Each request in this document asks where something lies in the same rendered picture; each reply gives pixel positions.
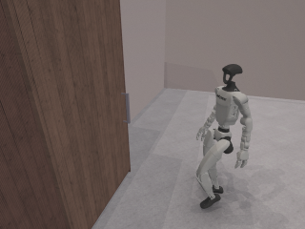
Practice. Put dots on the left robot hand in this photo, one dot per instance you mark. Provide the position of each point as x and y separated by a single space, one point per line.
241 155

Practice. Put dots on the robot left forearm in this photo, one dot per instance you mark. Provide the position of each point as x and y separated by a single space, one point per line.
246 135

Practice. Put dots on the robot right upper arm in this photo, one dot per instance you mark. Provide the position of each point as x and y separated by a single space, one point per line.
216 90

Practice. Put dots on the right robot shin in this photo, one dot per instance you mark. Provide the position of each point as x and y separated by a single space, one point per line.
212 172

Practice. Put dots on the robot left thigh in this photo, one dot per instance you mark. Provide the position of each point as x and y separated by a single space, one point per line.
213 155

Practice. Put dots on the robot right forearm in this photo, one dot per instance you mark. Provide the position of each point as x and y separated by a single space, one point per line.
210 119

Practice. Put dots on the wardrobe door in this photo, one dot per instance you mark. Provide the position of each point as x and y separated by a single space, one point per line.
70 53
28 196

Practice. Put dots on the handle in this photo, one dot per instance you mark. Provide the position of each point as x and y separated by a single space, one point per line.
128 113

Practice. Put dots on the robot left upper arm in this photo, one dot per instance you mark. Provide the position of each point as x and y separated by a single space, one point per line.
241 100

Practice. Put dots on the right robot hand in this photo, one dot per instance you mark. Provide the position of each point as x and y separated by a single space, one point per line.
203 130

